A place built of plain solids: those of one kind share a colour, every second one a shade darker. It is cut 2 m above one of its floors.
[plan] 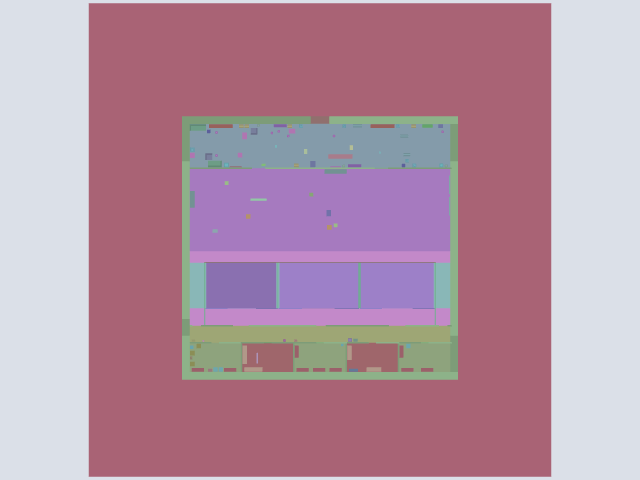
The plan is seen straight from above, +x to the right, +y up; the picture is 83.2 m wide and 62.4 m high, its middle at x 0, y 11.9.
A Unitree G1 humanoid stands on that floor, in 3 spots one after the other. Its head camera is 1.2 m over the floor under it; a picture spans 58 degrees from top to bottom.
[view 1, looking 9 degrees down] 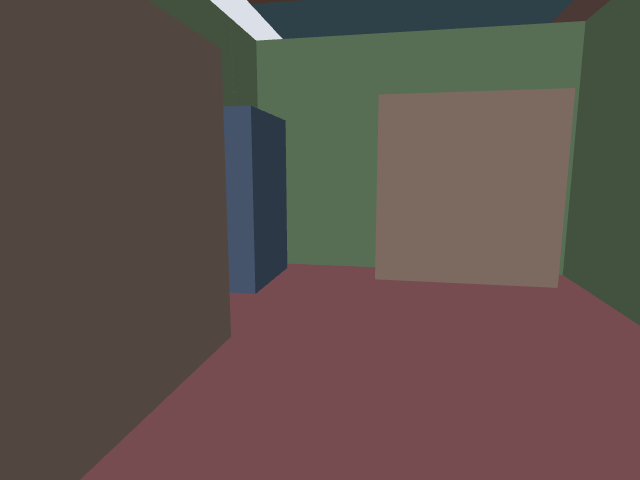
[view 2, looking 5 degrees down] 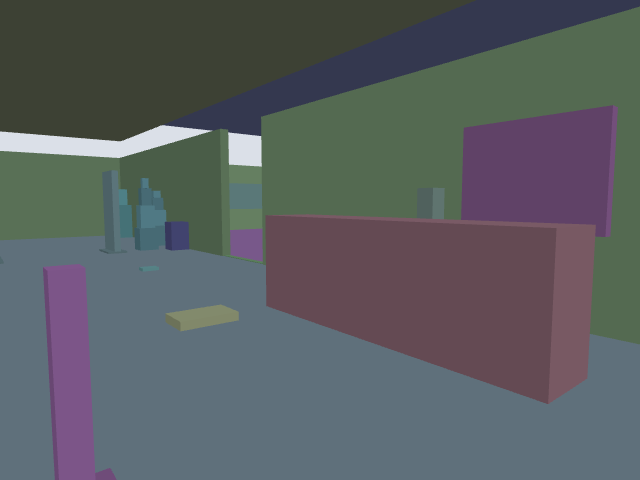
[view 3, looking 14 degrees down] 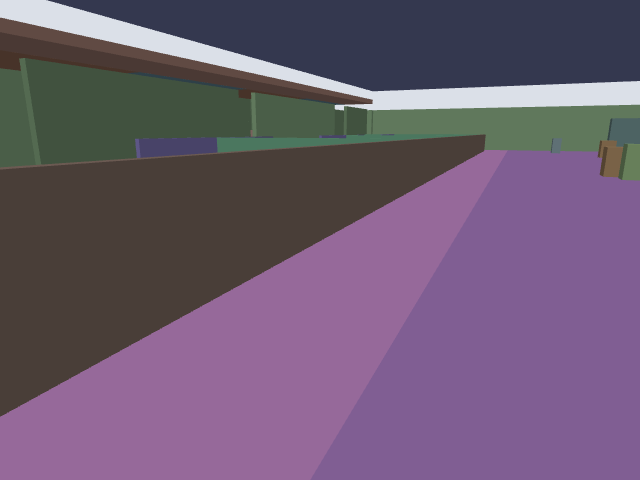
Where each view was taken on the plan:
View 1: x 8.91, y -3.41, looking -169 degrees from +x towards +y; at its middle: wall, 5.58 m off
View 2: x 0.00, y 25.68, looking -39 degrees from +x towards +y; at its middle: desk_lobby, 4.18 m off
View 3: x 15.70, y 10.98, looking -156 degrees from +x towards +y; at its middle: rail_far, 4.90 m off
